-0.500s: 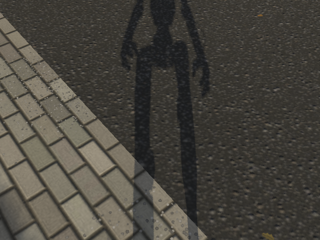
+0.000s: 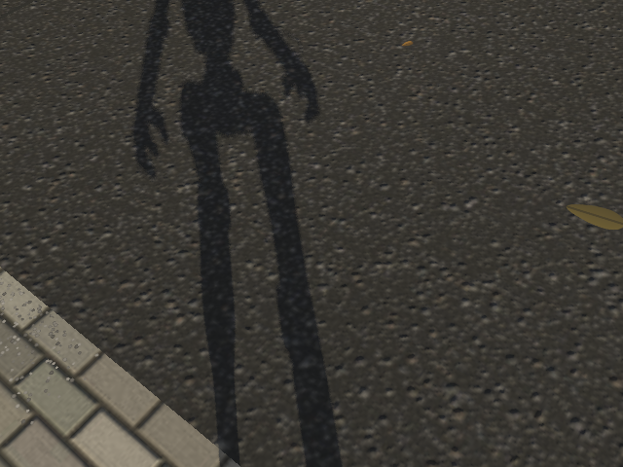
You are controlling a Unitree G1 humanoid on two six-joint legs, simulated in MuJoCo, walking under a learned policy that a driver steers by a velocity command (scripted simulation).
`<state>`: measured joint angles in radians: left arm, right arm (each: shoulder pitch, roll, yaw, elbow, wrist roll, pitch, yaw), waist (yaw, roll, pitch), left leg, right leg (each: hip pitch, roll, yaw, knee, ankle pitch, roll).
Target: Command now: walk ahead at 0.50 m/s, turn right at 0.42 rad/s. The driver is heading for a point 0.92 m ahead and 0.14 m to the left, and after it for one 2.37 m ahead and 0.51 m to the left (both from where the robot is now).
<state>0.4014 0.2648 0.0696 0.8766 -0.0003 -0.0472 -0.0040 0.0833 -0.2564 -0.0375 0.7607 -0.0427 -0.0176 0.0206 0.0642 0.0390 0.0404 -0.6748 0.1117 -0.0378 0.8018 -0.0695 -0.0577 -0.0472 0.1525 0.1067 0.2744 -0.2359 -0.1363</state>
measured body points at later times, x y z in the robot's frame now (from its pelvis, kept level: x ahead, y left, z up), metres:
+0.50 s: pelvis +0.28 +0.05 +0.00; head +0.30 +0.06 +0.45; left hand +0.44 +0.28 -0.12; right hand +0.25 -0.21 -0.13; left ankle +0.25 +0.13 -0.74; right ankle +0.37 -0.11 -0.68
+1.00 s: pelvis +0.54 -0.03 +0.00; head +0.55 -0.04 +0.45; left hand +0.54 +0.24 -0.13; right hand +0.63 -0.28 -0.14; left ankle +0.61 +0.13 -0.67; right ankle +0.50 -0.09 -0.74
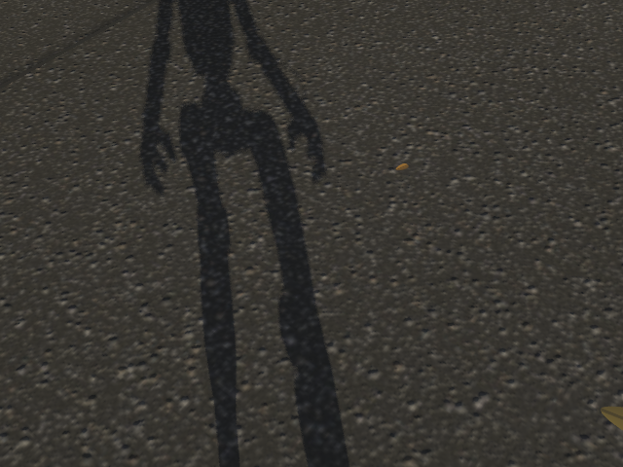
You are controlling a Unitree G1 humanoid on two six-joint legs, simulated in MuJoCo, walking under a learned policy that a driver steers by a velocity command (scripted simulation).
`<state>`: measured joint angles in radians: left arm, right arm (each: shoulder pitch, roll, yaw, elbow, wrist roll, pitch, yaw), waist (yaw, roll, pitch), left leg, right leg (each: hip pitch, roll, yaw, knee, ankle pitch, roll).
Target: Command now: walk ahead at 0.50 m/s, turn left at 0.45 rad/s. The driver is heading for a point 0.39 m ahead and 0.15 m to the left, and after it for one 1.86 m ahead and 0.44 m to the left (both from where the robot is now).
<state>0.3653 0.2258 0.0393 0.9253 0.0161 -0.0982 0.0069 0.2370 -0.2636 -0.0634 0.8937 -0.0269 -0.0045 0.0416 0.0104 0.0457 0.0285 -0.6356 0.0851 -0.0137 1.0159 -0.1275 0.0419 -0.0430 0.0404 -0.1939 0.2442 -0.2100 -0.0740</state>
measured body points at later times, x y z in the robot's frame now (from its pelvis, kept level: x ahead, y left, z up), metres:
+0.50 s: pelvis +0.26 +0.07 +0.00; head +0.29 +0.08 +0.44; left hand +0.33 +0.35 -0.12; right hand +0.37 -0.20 -0.13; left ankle +0.24 +0.10 -0.75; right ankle +0.37 -0.09 -0.67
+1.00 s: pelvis +0.55 +0.10 +0.00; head +0.57 +0.10 +0.45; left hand +0.48 +0.37 -0.12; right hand +0.74 -0.10 -0.14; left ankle +0.47 +0.21 -0.67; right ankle +0.60 +0.04 -0.75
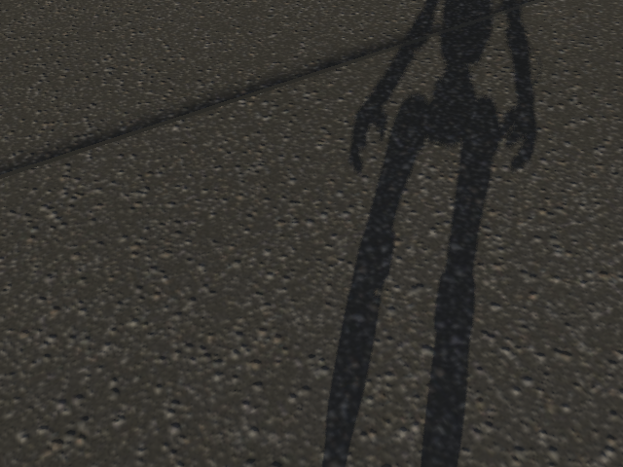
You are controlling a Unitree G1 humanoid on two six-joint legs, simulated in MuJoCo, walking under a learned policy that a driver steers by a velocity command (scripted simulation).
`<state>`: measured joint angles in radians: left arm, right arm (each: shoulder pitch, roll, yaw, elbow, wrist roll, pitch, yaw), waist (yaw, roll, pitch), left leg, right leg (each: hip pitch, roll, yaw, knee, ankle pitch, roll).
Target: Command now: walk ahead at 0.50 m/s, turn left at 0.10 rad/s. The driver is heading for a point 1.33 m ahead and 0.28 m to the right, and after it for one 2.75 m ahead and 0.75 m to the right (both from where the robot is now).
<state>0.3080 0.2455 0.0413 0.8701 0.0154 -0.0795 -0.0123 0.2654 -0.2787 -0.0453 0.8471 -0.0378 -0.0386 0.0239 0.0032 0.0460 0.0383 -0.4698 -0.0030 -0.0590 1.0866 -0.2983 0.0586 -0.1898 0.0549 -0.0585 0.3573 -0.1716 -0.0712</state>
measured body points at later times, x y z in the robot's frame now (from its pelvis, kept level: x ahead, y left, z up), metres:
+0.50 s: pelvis +0.26 +0.06 +0.00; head +0.28 +0.07 +0.45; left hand +0.31 +0.32 -0.15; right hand +0.33 -0.21 -0.12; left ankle +0.28 +0.12 -0.74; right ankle +0.23 -0.09 -0.67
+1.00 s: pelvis +0.52 +0.00 -0.02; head +0.55 -0.01 +0.43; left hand +0.69 +0.24 -0.14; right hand +0.51 -0.26 -0.16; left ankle +0.43 +0.14 -0.64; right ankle +0.56 -0.05 -0.74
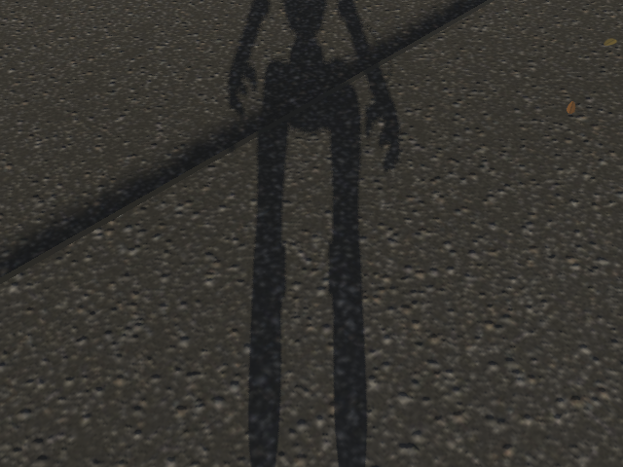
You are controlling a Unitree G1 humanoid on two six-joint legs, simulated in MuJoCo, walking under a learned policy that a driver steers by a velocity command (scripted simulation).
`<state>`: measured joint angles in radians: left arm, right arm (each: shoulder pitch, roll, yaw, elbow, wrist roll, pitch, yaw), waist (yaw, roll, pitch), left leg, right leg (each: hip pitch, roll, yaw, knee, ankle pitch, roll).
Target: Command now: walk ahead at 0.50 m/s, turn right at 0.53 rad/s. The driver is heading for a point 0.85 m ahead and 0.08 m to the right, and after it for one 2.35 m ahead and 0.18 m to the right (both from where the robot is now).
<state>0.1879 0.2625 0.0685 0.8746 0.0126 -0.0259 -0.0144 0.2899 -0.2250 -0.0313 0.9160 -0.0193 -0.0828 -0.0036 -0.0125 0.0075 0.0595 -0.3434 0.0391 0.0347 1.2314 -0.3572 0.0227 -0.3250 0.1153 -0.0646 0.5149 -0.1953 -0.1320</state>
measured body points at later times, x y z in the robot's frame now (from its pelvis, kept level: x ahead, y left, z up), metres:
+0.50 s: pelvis +0.28 +0.03 +0.00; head +0.31 +0.04 +0.45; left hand +0.37 +0.31 -0.13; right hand +0.38 -0.26 -0.09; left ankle +0.37 +0.11 -0.73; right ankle +0.12 -0.04 -0.65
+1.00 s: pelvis +0.51 -0.08 +0.01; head +0.52 -0.10 +0.46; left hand +0.73 +0.11 -0.10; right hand +0.43 -0.32 -0.14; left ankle +0.44 +0.08 -0.65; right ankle +0.53 -0.16 -0.73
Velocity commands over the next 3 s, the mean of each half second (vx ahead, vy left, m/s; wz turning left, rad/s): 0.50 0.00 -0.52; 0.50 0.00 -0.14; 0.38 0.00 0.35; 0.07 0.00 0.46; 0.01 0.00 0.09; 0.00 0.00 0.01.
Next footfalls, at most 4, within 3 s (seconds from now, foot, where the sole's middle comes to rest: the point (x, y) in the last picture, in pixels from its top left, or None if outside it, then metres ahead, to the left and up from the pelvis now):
0.40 left None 0.41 0.10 -0.77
0.88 right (406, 418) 0.57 -0.18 -0.77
1.40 left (353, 296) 0.88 -0.08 -0.77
1.98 right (427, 303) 0.86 -0.26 -0.77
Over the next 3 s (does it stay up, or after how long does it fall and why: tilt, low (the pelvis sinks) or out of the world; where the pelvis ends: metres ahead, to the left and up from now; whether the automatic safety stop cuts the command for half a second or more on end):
stays up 0.77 -0.16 0.02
